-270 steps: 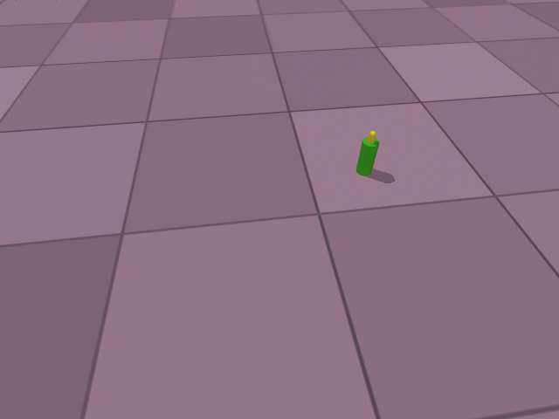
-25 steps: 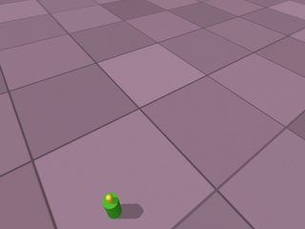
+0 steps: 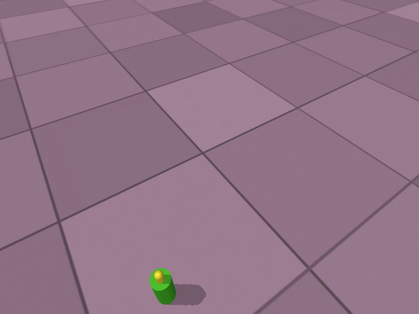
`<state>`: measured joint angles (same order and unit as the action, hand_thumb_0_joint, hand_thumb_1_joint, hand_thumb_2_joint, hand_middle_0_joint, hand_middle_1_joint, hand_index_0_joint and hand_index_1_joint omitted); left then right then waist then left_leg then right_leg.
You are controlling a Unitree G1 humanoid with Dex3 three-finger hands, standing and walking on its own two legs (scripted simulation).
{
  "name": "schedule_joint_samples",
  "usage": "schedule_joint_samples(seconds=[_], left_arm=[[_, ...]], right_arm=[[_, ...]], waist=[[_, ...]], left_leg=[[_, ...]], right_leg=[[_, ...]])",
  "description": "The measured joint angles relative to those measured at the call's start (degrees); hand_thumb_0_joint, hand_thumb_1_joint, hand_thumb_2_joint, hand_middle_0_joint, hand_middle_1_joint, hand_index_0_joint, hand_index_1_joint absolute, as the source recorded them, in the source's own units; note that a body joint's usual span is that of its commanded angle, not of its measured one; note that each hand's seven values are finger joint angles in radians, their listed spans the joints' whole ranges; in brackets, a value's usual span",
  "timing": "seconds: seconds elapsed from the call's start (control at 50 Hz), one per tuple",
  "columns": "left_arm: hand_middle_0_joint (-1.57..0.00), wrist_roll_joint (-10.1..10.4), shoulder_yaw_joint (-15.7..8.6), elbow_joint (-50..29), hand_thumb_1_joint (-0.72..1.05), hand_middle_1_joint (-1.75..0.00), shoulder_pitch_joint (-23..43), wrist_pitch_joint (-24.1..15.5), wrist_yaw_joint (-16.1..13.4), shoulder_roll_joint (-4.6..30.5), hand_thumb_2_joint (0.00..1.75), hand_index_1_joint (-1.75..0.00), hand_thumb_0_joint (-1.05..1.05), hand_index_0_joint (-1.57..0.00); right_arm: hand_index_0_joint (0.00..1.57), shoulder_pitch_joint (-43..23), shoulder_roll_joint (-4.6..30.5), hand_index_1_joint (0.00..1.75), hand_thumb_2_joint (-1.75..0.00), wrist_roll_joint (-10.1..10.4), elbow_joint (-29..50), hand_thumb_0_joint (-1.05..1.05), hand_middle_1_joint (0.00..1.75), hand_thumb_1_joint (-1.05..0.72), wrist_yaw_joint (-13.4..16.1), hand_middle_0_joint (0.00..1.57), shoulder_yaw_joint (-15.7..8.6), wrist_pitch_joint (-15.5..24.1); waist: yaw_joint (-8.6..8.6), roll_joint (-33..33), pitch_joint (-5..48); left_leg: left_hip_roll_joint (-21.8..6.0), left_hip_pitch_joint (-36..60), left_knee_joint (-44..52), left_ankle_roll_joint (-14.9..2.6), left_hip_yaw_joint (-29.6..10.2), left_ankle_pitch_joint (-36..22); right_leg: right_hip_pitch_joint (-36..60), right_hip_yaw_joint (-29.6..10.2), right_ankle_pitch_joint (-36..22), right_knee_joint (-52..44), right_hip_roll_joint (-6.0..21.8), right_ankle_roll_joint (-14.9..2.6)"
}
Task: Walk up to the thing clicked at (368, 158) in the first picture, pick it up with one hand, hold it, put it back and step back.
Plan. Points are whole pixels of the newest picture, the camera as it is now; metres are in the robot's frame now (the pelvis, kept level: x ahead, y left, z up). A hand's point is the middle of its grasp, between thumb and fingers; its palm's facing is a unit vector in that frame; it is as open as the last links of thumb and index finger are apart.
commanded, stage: walk up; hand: left
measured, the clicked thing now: (162, 284) +0.39 +0.21 -0.65
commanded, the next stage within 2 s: stand in 0.02 s
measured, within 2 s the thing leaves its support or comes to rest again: neither
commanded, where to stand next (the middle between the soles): +0.05 -0.01 m, yaw +1 degrees
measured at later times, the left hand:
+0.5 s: hand out of the picture +0.09 +0.25 -0.15, palm faces -0.02 -0.94 -0.34, open 7.4 cm
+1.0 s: hand out of the picture +0.08 +0.24 -0.16, palm faces -0.02 -0.94 -0.34, open 7.4 cm
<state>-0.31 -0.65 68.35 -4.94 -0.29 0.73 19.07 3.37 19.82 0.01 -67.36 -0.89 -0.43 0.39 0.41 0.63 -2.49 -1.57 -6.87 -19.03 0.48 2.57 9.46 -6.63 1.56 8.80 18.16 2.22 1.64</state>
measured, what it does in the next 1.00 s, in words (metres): stands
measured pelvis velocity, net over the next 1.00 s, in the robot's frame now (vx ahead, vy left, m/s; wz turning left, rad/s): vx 0.01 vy -0.01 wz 0.00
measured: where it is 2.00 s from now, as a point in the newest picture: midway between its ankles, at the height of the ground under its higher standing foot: outside the picture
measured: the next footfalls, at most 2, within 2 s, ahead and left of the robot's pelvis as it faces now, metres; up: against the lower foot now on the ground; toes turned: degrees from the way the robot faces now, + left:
none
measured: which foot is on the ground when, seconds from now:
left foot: down 0.00-1.00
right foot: down 0.00-1.00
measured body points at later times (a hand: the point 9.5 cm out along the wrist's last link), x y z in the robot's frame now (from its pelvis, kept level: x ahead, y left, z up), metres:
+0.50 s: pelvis +0.00 +0.00 +0.00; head +0.00 +0.00 +0.45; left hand +0.09 +0.30 -0.13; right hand +0.08 -0.30 -0.13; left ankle +0.01 +0.12 -0.75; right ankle +0.01 -0.14 -0.75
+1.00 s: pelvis +0.01 -0.01 +0.00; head +0.01 -0.01 +0.45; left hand +0.08 +0.29 -0.13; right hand +0.09 -0.31 -0.13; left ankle +0.01 +0.12 -0.75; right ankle +0.01 -0.14 -0.75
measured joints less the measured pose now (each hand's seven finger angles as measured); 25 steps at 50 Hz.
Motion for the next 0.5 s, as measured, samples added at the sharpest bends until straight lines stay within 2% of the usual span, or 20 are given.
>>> schedule_joint_samples(seconds=[0.26,0.5], left_arm=[[-0.2,-0.03,0.11,-1.95,0.91,-0.3,0.32,-0.15,-0.22,0.37,0.9,-0.3,0.01,-0.2],[-0.2,-0.02,0.27,-2.88,0.91,-0.3,0.19,0.01,-0.13,0.66,0.9,-0.3,0.01,-0.2]], right_arm=[[0.2,0.98,0.28,0.3,-0.9,-0.39,0.43,0.0,0.3,-0.91,0.21,0.2,-0.14,-0.11],[0.2,1.8,0.29,0.3,-0.9,-0.41,0.75,0.0,0.3,-0.91,0.17,0.2,0.1,-0.08]], waist=[[-1.01,-0.72,-0.51],[-1.15,-0.34,-0.07]], left_leg=[[0.09,0.5,0.81,0.14,0.09,-0.27],[0.06,0.64,0.95,0.25,-0.09,-0.29]], right_leg=[[0.13,-0.08,0.11,-0.07,0.08,-0.04],[0.23,0.09,0.27,0.01,0.04,-0.16]])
